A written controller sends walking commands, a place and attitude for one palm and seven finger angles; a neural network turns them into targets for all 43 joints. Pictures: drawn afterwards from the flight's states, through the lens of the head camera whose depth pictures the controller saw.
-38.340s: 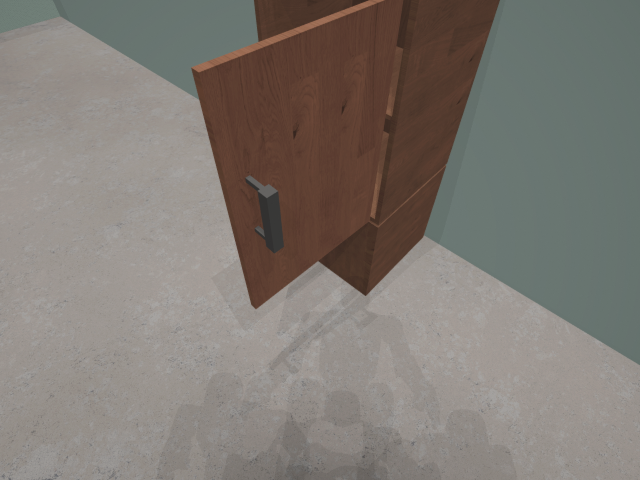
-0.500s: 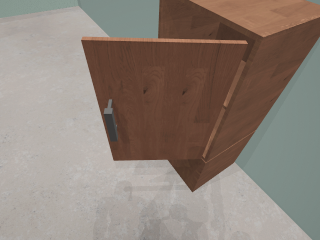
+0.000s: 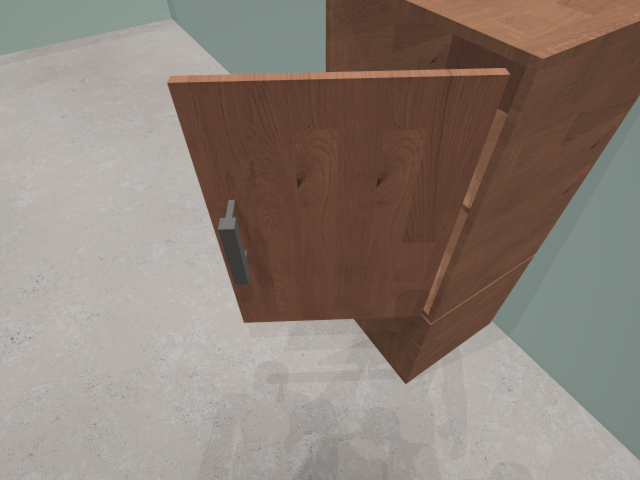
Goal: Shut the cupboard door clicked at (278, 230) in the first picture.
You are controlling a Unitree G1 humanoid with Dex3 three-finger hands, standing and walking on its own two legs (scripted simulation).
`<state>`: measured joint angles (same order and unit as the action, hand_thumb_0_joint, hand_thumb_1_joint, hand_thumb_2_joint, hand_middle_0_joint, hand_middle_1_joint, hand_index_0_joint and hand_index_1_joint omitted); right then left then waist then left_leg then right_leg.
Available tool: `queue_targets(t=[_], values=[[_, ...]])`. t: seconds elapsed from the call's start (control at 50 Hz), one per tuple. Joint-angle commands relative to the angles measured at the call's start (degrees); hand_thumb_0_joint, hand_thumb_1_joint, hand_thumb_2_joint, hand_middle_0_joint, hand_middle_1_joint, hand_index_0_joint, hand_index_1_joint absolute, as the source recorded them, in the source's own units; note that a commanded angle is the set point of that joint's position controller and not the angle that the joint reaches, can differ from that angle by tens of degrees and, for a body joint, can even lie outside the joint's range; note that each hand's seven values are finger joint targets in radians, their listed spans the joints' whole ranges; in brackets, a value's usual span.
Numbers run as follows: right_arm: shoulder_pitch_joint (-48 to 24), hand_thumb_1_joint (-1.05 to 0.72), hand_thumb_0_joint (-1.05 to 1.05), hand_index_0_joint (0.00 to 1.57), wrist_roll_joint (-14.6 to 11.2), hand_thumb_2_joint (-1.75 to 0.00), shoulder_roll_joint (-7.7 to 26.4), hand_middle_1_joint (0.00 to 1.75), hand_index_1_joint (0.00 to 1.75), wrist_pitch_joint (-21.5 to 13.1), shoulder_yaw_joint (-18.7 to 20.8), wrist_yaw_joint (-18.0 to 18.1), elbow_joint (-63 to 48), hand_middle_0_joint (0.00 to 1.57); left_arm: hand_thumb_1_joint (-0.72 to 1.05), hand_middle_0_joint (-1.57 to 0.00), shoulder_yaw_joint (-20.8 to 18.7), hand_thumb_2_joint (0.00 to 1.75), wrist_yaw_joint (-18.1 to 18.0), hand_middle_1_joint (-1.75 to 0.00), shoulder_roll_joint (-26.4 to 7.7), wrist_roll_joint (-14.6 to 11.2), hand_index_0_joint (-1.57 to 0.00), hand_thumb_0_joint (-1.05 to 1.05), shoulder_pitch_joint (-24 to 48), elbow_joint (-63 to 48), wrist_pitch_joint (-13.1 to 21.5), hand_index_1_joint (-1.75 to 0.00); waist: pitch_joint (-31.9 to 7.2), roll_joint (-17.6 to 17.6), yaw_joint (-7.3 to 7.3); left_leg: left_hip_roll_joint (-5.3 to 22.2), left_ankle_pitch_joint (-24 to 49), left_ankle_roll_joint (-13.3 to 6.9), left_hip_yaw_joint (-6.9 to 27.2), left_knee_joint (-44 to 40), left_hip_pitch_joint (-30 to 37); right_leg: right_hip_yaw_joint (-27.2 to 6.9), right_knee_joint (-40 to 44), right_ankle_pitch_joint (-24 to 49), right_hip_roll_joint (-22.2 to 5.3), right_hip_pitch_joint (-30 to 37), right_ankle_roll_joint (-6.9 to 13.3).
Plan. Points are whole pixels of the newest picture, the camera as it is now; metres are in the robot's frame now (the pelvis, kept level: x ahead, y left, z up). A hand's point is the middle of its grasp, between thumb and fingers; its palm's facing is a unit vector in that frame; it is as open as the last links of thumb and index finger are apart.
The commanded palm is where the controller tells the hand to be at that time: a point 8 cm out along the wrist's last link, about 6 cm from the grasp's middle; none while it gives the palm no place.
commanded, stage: raise the hand and make a fist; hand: left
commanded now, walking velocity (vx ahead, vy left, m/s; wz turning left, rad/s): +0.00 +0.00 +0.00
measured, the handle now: (236, 243) +0.48 +0.17 -0.02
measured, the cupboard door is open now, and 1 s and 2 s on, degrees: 59 59 59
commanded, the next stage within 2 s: none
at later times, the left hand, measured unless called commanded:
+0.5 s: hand out of the picture +0.13 +0.17 -0.08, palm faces +0.12 -0.99 +0.00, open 6.3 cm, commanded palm +0.11 +0.23 -0.06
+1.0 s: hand (179, 456) +0.16 +0.18 -0.04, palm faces +0.10 -0.99 -0.03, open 3.9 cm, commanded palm +0.13 +0.23 -0.04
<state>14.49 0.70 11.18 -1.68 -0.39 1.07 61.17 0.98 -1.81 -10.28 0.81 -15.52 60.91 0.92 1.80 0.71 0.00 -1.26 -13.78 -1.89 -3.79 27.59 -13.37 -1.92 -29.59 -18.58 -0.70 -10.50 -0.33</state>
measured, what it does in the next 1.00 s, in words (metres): lowers itself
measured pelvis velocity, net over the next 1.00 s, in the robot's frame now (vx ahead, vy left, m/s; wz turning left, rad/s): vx -0.04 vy -0.01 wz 0.03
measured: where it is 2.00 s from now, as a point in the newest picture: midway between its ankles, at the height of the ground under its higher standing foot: outside the picture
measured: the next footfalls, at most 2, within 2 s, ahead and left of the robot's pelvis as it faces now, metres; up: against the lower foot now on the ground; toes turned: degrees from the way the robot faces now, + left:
none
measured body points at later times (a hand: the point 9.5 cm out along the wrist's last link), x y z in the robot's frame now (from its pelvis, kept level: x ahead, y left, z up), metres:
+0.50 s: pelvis -0.04 -0.04 -0.10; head +0.01 -0.03 +0.34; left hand +0.12 +0.22 -0.08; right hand +0.21 -0.26 -0.14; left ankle +0.01 +0.10 -0.74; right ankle -0.03 -0.12 -0.74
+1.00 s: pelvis -0.04 -0.01 -0.10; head +0.02 -0.01 +0.35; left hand +0.15 +0.24 -0.04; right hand +0.12 -0.26 -0.18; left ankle +0.01 +0.10 -0.74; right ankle -0.03 -0.12 -0.74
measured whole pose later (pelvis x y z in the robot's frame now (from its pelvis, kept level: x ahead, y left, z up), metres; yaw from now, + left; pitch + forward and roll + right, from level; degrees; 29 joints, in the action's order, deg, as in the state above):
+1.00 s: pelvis -0.04 -0.01 -0.10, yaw +1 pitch +15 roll -2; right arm 16.5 -1.2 13.7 -12.1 1.4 4.2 32.7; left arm -9.3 13.2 -12.1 -17.5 -26.8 -2.0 25.1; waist -9.2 1.9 -0.4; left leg 1.5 -27.4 -0.6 0.3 68.3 -56.3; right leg 4.0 -67.8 -32.5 0.8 -50.7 1.7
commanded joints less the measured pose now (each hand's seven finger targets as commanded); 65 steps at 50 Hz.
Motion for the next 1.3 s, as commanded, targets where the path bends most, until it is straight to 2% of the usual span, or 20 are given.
queue_targets(t=[0.0, 0.06, 0.08, 0.1, 0.12, 0.14, 0.16, 0.2, 0.22, 0.26, 0.32, 0.36, 0.42, 0.56, 0.66, 0.74, 0.84, 0.98, 1.06, 1.28], values=[[0.18, -0.9, 0.0, 0.2, 0.0, -0.9, 7.32, 0.3, 0.3, -0.93, 1.61, 0.34, -1.98, 0.2, 0.9, -0.2, -1.88, 0.9, -0.44, -0.3, -8.39, 0.07, -0.2, 0.0, -1.81, -1.85, 0.98, -0.3, -0.75, -1.4, -0.1, 6.8, 10.49, -0.8, 6.71, -4.85, 3.78, -3.88, 5.82, 10.91, -4.28, -2.66, 2.54], [-1.29, -0.9, 0.0, 0.2, 0.0, -0.9, 7.84, 0.3, 0.3, -0.76, 1.64, 0.34, -1.73, 0.2, 0.9, -0.2, -1.81, 0.9, -0.31, -0.3, -8.91, 0.15, -0.2, 0.0, -1.23, -1.74, 0.89, -0.3, 0.24, -1.43, -0.09, 6.77, 9.43, -0.68, 6.77, -5.22, 3.72, -4.25, 6.61, 10.88, -4.29, -3.01, 2.52], [-3.36, -0.9, 0.0, 0.2, -0.6, -0.9, 6.95, 0.3, 0.3, -0.51, 1.6, 0.12, -5.01, 0.2, 0.9, -0.2, -1.67, 0.9, -2.61, -0.3, -5.88, 0.73, -0.2, 0.0, -6.61, -0.32, 1.58, -0.3, -0.72, -3.83, -1.34, 8.53, 16.47, 0.94, 5.0, 5.52, 2.7, -6.07, 7.7, 26.44, -6.98, -2.42, 1.05], [3.01, -0.9, 0.0, 0.2, -1.37, -0.9, 17.99, 0.3, 0.3, -10.91, 4.9, 5.09, -20.12, 0.2, 0.9, -0.2, -29.08, 0.9, -3.62, -0.3, -42.4, -6.09, -0.2, 0.0, 44.06, -94.8, 17.35, -0.3, -21.61, 0.49, 6.89, 4.91, 23.87, -0.33, 7.72, 6.45, 20.34, 1.83, -6.97, 28.09, -1.54, -3.69, 1.37], [-2.98, -0.9, 0.0, 0.2, -3.97, -0.9, 10.62, 0.3, 0.3, -15.29, 1.68, 6.24, -20.37, 0.2, 0.9, -0.22, -3.57, 0.9, -3.34, -0.32, -9.33, -7.23, -0.22, 0.0, 1.37, -72.96, 12.62, -0.32, -30.78, 21.25, 1.12, 5.92, 33.86, 0.72, 8.13, 4.6, 26.07, 5.94, -12.98, 12.48, 1.15, -11.03, 0.86], [-3.57, -0.9, 0.0, 0.2, -2.73, -0.9, 8.21, 0.3, 0.3, -17.44, 1.84, 4.55, -22.49, 0.2, 0.9, -0.24, -0.2, 0.9, -3.34, -0.34, 2.21, -10.84, -0.24, 0.0, -14.17, -72.14, 5.27, -0.34, -26.08, 22.27, -0.48, 5.44, 41.06, 3.78, 8.1, 1.21, 20.2, 7.39, -13.64, 4.74, 1.42, -10.98, 1.27], [-1.53, -0.9, 0.0, 0.2, -3.08, -0.9, 7.89, 0.3, 0.3, -18.38, 2.59, 2.59, -21.24, 0.2, 0.9, -0.25, -1.64, 0.9, -3.94, -0.36, -0.25, -9.31, -0.25, 0.0, -5.01, -67.37, 5.69, -0.36, -11.66, 9.65, 3.62, 5.2, 30.52, 3.86, 9.04, 2.05, 8.35, 6.47, -11.23, 2.22, 0.83, -17.14, 0.63], [-4.01, -0.9, 0.0, 0.2, -1.8, -0.9, 9.61, 0.3, 0.3, -18.53, 4.78, 1.07, -24.85, 0.2, 0.9, -0.29, -5.27, 0.9, -1.17, -0.4, 0.61, -10.52, -0.29, 0.0, -10.08, -56.66, 11.13, -0.4, 2.31, -3.49, 2.19, 2.5, 2.75, 3.25, 8.13, 7.71, -11.03, 8.62, -6.88, 0.53, 0.9, -23.21, 1.27], [-5.44, -0.9, 0.0, 0.2, -1.47, -0.9, 8.96, 0.3, 0.3, -18.33, 4.99, 0.72, -26.01, 0.2, 0.9, -0.31, -8.22, 0.9, 1.13, -0.42, 0.79, -11.95, -0.31, 0.0, -16.05, -50.37, 16.21, -0.42, 3.19, -12.3, 0.81, 1.56, -2.07, 2.61, 7.59, 11.96, -17.63, 8.51, -8.24, -2.26, 0.99, -27.02, 1.32], [-6.39, -0.9, 0.0, 0.2, -0.81, -0.9, 8.87, 0.3, 0.3, -17.87, 5.64, -0.95, -28.51, 0.2, 0.9, -0.35, -11.72, 0.9, 8.72, -0.46, 0.62, -14.37, -0.35, 0.0, -23.39, -47.58, 27.5, -0.46, -5.43, -14.61, -2.94, 0.38, 4.09, 3.07, 5.53, 20.99, -23.31, 7.14, -17.73, 8.09, 0.79, -28.13, 2.0], [-8.76, -0.9, 0.0, 0.2, -0.44, -0.9, 9.26, 0.3, 0.3, -17.45, 6.91, -1.82, -33.12, 0.2, 0.9, -0.4, -15.55, 0.9, 19.29, -0.52, -4.21, -16.1, -0.4, 0.0, -21.41, -49.02, 39.69, -0.52, -15.48, -7.93, -5.18, -0.39, 0.57, 2.99, 3.45, 30.76, -31.95, 3.08, -28.42, 5.26, 0.72, -33.65, 2.31], [-9.72, -0.9, 0.0, 0.2, -1.3, -0.9, 9.72, 0.3, 0.3, -16.2, 6.45, -1.69, -37.62, 0.2, 0.9, -0.44, -16.01, 0.9, 21.67, -0.56, -6.67, -17.96, -0.44, 0.0, -18.23, -55.1, 36.45, -0.56, -19.03, 1.07, -5.82, -0.96, -2.36, 2.22, 2.4, 32.08, -33.15, 0.1, -28.35, -0.35, 0.33, -33.06, 2.65], [-8.6, -0.9, 0.0, 0.2, -2.27, -0.9, 8.91, 0.3, 0.3, -15.48, 5.79, 0.24, -41.1, 0.2, 0.9, -0.49, -18.69, 0.9, 19.98, -0.62, -10.19, -20.25, -0.49, 0.0, -10.02, -68.34, 31.85, -0.62, -24.61, 0.99, -3.91, -0.29, -5.95, 0.97, 2.86, 35.37, -34.69, -5.02, -24.15, -7.81, -0.34, -32.25, 0.87], [-4.91, -0.9, 0.0, 0.2, -1.83, -0.9, 8.64, 0.3, 0.3, -16.92, 4.14, 3.57, -37.45, 0.2, 0.9, -0.62, -11.32, 0.9, 17.89, -0.76, -8.85, -18.26, -0.62, 0.0, 0.93, -80.06, 34.26, -0.76, -19.57, 0.6, 2.95, 2.3, -9.04, -0.44, 6.12, 40.21, -36.72, -4.65, -23.89, -11.73, 0.89, -40.96, 0.47], [-5.34, -0.9, 0.0, 0.2, -3.05, -0.9, 8.53, 0.3, 0.3, -15.94, 3.45, 4.45, -37.84, 0.2, 0.9, -0.71, -13.7, 0.9, 20.96, -0.86, -9.75, -20.1, -0.71, 0.0, -6.08, -70.36, 24.87, -0.86, -19.98, -1.99, 0.15, 1.78, -11.07, -0.16, 6.13, 38.66, -40.48, -6.29, -20.83, -17.26, -0.22, -36.07, -0.43], [-6.07, -0.9, 0.0, 0.2, -2.89, -0.9, 7.08, 0.3, 0.3, -14.41, 3.66, 4.1, -38.95, 0.2, 0.9, -0.79, -20.27, 0.9, 17.73, -0.94, -12.45, -20.77, -0.79, 0.0, -10.79, -71.5, 20.8, -0.94, -24.47, -2.88, -3.75, 1.61, -6.42, 0.33, 6.29, 36.63, -39.44, -6.42, -22.07, -7.88, -1.26, -28.56, -1.41], [-5.03, -0.9, 0.0, 0.2, -2.15, -0.9, 7.05, 0.3, 0.3, -14.11, 3.92, 3.48, -38.3, 0.2, 0.9, -0.88, -16.58, 0.9, 14.67, -1.04, -8.75, -19.57, -0.88, 0.0, -10.76, -73.74, 25.51, -1.04, -21.58, -2.83, -2.37, 1.91, -2.99, 0.46, 6.72, 33.78, -35.77, -1.11, -25.17, 0.18, 0.25, -31.29, -0.31], [-4.02, -0.9, 0.0, 0.2, -1.77, -0.9, 8.98, 0.3, 0.3, -13.96, 4.05, 3.3, -38.82, 0.2, 0.9, -1.01, -12.5, 0.9, 15.03, -1.18, -7.77, -18.62, -1.01, 0.0, -9.33, -74.48, 29.15, -1.18, -20.56, 0.96, -0.77, 1.81, -6.5, 0.17, 7.06, 31.19, -32.29, 2.67, -26.04, -7.35, 1.77, -36.95, 1.61], [-3.71, -0.9, 0.0, 0.2, -1.66, -0.9, 9.34, 0.3, 0.3, -13.45, 3.68, 3.21, -39.68, 0.2, 0.9, -1.08, -12.58, 0.9, 13.52, -1.26, -8.62, -17.97, -1.08, 0.0, -8.74, -78.17, 28.8, -1.26, -22.32, 4.96, -1.33, 2.09, -6.96, 0.45, 8.13, 28.46, -28.22, 5.07, -27.2, -6.15, 2.54, -36.9, 2.34], [-2.88, -0.9, 0.0, 0.2, -1.45, -0.9, 9.64, 0.3, 0.3, -10.65, 2.38, 2.6, -41.81, 0.2, 0.9, -1.28, -10.67, 0.9, 11.92, -1.48, -7.94, -15.98, -1.28, 0.0, -6.76, -77.16, 23.41, -1.48, -19.83, 3.9, -0.06, 2.67, -8.77, 1.03, 10.18, 24.95, -25.4, 6.94, -25.9, -4.59, 3.21, -35.97, 2.29]])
